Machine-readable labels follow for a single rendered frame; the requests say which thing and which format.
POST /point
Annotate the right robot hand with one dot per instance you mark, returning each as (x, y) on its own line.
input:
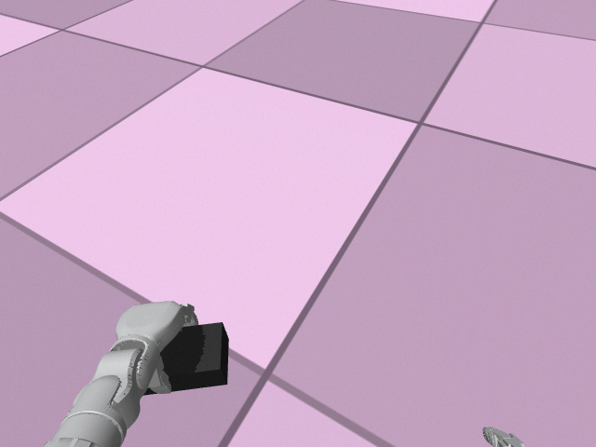
(499, 438)

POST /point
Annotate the left robot hand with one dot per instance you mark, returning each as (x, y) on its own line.
(160, 322)

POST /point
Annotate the carton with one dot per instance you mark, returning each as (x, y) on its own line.
(196, 357)

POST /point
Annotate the left robot arm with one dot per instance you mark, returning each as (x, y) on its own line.
(109, 404)

